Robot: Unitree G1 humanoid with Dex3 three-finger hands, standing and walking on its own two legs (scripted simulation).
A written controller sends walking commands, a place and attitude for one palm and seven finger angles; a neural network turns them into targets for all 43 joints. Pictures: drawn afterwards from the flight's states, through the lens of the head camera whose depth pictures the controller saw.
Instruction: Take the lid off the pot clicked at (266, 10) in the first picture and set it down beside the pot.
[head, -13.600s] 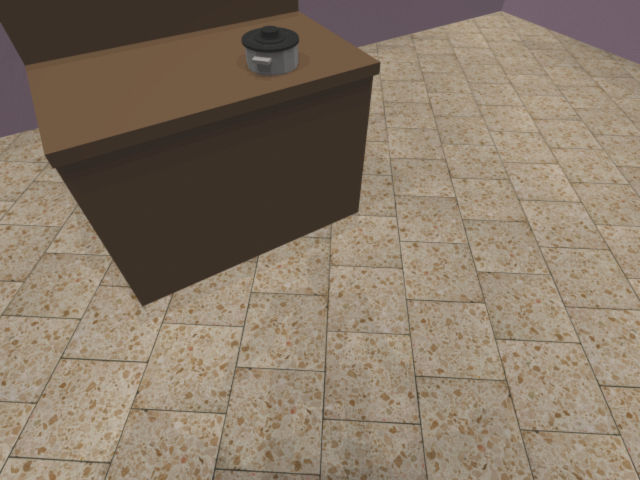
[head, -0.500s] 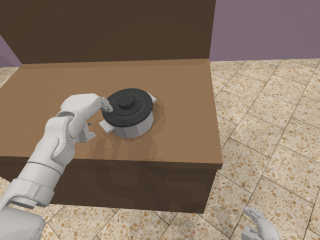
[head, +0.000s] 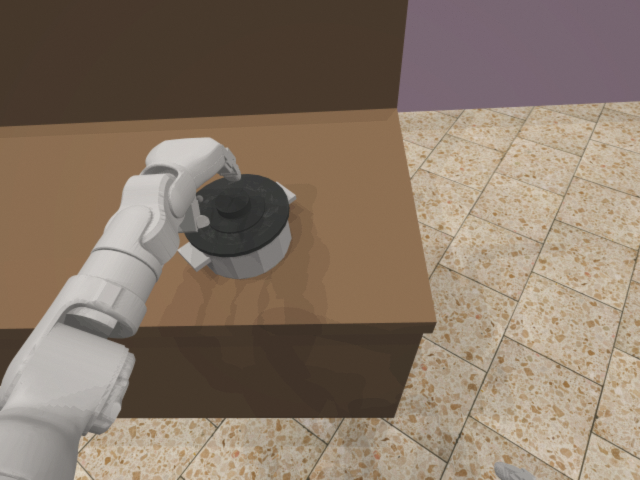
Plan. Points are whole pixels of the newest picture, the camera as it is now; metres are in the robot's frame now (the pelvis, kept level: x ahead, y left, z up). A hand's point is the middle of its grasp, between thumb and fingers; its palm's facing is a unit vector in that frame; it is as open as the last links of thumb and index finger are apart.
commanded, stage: move the open hand above the knob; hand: left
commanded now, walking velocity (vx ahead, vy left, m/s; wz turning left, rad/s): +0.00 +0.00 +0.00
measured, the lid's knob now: (233, 203) +0.52 +0.14 +0.03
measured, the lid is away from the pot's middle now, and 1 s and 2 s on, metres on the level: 0.00 0.00 0.00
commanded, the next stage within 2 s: lower the open fingers around the knob in 0.94 s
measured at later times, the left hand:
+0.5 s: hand (219, 180) +0.49 +0.14 +0.10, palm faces -0.34 -0.03 -0.94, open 10.3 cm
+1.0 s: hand (209, 185) +0.48 +0.16 +0.10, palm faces -0.36 -0.03 -0.93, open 10.3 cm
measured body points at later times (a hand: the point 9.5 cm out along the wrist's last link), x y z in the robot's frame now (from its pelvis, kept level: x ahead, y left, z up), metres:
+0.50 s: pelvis +0.01 +0.00 +0.00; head +0.07 -0.03 +0.44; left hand +0.51 +0.14 +0.15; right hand +0.06 -0.26 -0.14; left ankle -0.03 +0.09 -0.74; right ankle -0.01 -0.13 -0.74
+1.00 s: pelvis +0.00 +0.00 +0.00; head +0.06 -0.02 +0.44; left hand +0.50 +0.15 +0.15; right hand +0.08 -0.26 -0.14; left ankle -0.03 +0.09 -0.74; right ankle -0.01 -0.13 -0.74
